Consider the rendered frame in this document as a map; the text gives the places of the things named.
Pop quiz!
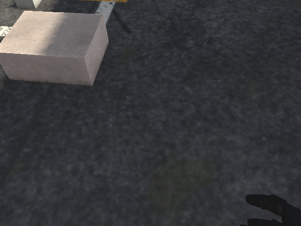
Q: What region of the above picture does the robot right hand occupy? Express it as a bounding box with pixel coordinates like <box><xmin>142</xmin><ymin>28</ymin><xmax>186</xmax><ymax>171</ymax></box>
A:
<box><xmin>240</xmin><ymin>194</ymin><xmax>301</xmax><ymax>226</ymax></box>

